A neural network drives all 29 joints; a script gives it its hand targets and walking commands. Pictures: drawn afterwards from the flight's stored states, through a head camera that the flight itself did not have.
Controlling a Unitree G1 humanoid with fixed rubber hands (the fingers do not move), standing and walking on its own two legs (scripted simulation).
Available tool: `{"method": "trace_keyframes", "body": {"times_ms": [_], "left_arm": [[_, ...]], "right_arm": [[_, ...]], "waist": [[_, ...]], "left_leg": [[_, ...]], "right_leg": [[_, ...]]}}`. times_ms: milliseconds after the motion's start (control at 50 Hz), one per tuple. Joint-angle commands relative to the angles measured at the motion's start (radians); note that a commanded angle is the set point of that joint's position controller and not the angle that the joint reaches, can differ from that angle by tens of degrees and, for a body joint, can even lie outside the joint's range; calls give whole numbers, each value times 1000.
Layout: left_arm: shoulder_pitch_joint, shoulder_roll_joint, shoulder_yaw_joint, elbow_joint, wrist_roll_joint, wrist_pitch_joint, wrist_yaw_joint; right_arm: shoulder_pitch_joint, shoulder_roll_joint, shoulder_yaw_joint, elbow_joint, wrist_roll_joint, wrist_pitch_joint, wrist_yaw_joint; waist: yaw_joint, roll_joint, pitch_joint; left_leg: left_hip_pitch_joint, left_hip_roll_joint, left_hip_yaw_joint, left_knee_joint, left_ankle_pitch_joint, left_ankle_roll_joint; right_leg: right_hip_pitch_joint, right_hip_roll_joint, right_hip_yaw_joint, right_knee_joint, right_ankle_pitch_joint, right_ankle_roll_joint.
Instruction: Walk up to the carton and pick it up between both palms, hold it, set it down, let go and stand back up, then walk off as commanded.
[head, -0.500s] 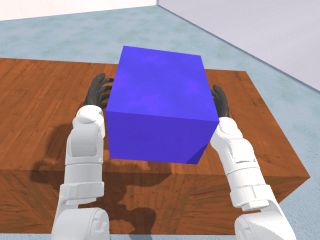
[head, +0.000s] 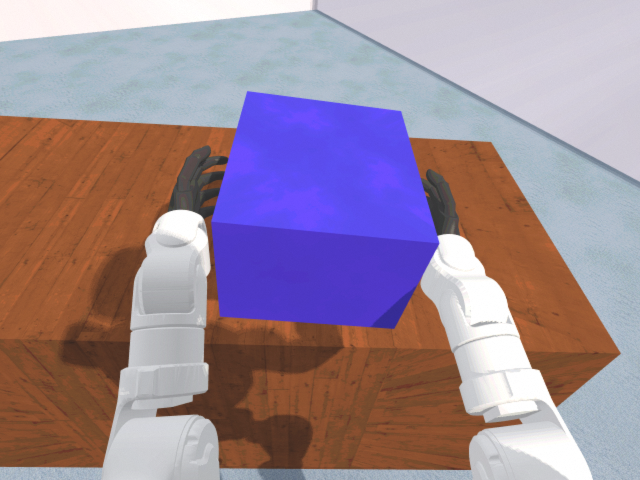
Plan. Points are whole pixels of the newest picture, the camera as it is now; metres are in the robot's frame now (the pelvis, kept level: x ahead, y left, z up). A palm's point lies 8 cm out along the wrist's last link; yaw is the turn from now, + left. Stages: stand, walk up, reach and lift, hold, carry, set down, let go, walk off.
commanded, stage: hold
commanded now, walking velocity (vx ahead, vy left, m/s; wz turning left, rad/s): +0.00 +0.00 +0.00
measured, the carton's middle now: (317, 205) +0.39 +0.00 +0.16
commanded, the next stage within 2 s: set down in 0.60 s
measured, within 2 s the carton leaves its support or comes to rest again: neither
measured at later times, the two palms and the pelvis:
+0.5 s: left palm (188, 213) +0.36 +0.15 +0.17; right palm (439, 235) +0.35 -0.15 +0.15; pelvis +0.00 +0.00 +0.00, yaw +0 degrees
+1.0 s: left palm (182, 218) +0.37 +0.17 +0.15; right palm (417, 234) +0.38 -0.13 +0.13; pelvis +0.00 +0.00 +0.00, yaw +0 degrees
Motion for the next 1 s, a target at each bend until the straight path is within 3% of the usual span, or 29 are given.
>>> {"method": "trace_keyframes", "body": {"times_ms": [0,580,600,700,760,840,980], "left_arm": [[-688,-612,-582,-149,-152,-66,-138],[-691,-611,-581,-146,-150,-66,-138],[-645,-547,-502,-150,-109,-71,-135],[-718,-596,-519,-93,-120,-141,-151],[-721,-607,-506,-15,-98,-201,-158],[-700,-587,-438,108,-45,-259,-167],[-706,-628,-467,139,-55,-342,-150]], "right_arm": [[-944,611,433,-453,86,-101,119],[-942,605,426,-440,82,-101,120],[-930,527,416,-376,64,-100,138],[-982,560,365,-356,-2,-207,165],[-969,565,315,-269,-77,-281,187],[-966,546,226,-162,-162,-362,213],[-956,542,216,-94,-189,-456,220]], "waist": [[-7,76,-522],[-11,80,-513],[38,73,-473],[28,77,-511],[30,84,-524],[56,67,-505],[48,77,-548]], "left_leg": [[217,-56,49,-3,339,-22],[216,-55,49,-5,333,-24],[189,-66,70,-29,335,3],[201,-55,69,-33,296,-12],[205,-47,72,-39,251,-19],[163,-43,87,-53,208,-10],[184,-40,91,-14,377,-32]], "right_leg": [[35,43,-38,-28,270,56],[30,43,-41,-30,258,54],[43,49,-27,-58,244,49],[20,45,-49,-56,216,41],[9,39,-64,-59,173,36],[36,27,-75,-56,123,39],[90,36,-80,-34,269,42]]}}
